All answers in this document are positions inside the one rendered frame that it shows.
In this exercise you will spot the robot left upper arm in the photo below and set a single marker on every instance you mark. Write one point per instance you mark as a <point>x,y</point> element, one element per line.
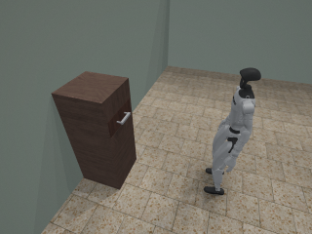
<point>247,109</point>

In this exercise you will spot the robot head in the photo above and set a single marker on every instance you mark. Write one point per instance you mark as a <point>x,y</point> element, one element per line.
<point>248,74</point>

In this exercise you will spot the robot right hand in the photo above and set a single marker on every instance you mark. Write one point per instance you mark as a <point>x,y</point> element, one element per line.
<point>223,122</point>

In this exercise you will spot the right robot forearm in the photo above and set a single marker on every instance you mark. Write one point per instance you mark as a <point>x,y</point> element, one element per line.
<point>228,118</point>

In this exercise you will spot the handle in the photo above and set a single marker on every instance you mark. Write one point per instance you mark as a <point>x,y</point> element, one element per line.
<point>125,118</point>

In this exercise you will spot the left robot forearm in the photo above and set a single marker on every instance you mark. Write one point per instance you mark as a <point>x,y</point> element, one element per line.
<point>240,143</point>

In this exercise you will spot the robot left hand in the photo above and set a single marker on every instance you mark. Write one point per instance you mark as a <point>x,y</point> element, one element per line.
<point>230,162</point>

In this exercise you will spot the drawer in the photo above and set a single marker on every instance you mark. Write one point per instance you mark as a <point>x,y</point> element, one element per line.
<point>113,126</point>

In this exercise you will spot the robot right foot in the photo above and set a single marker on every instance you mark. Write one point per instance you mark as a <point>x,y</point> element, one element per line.
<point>209,171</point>

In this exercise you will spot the cabinet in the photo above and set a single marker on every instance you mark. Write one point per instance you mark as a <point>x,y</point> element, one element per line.
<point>85,105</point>

